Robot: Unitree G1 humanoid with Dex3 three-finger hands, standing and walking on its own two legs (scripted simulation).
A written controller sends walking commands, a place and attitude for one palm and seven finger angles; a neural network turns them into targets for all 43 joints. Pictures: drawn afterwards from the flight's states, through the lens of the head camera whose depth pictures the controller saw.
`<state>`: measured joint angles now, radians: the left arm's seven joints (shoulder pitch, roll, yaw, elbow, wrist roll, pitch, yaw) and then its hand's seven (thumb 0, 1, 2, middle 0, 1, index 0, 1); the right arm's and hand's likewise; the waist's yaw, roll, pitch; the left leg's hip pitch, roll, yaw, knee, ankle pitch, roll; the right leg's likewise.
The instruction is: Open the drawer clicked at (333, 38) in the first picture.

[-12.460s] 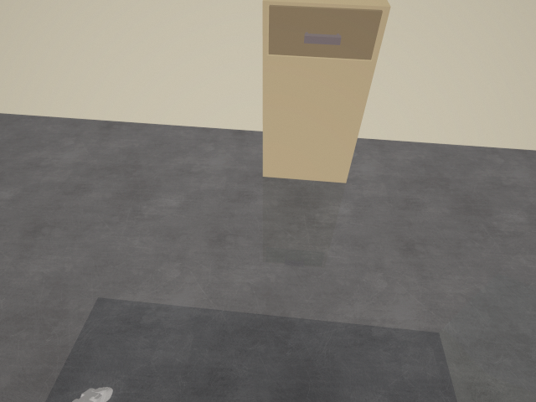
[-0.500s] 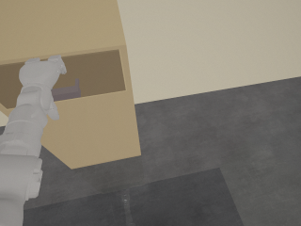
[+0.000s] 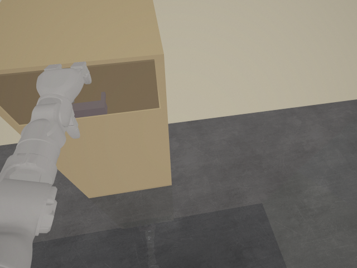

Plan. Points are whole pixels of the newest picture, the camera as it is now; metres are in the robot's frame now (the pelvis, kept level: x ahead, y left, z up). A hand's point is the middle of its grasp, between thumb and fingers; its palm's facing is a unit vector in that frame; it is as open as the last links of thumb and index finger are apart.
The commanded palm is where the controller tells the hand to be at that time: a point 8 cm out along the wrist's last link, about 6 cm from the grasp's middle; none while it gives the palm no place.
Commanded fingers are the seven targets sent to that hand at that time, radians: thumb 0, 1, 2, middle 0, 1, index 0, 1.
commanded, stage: move the hooked fingers above the handle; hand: left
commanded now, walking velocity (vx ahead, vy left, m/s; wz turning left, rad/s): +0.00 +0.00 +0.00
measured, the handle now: (79, 103) +0.53 +0.26 +0.03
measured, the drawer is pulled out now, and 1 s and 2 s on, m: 0.00 0.00 0.00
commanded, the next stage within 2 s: lower the fingers behind the handle in 0.24 s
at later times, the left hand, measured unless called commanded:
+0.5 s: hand (70, 107) +0.47 +0.25 +0.08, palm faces -0.07 +0.00 -1.00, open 13.8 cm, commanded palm +0.46 +0.25 +0.13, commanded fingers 0.00 -0.50 0.30 -0.30 -1.20 -0.30 -1.20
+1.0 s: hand (72, 112) +0.48 +0.26 +0.05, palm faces -0.05 -0.02 -1.00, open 13.7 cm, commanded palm +0.47 +0.26 +0.10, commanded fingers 0.00 -0.50 0.30 -0.30 -1.20 -0.30 -1.20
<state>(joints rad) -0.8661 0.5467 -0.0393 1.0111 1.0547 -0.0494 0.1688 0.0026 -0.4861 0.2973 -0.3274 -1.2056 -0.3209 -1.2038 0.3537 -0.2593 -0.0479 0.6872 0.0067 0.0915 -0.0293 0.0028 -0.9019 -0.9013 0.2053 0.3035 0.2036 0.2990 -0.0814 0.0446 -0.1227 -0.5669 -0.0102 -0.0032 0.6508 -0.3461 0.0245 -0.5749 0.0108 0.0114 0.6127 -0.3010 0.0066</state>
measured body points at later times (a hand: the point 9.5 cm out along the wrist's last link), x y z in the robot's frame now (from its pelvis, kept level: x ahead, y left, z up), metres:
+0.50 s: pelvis +0.00 -0.01 +0.00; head +0.07 -0.02 +0.45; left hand +0.47 +0.24 +0.13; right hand +0.04 -0.28 -0.13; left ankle -0.03 +0.10 -0.72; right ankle -0.01 -0.13 -0.72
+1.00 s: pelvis +0.00 +0.00 -0.01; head +0.09 +0.00 +0.43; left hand +0.48 +0.26 +0.10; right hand +0.00 -0.28 -0.13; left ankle -0.03 +0.10 -0.72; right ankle -0.01 -0.13 -0.72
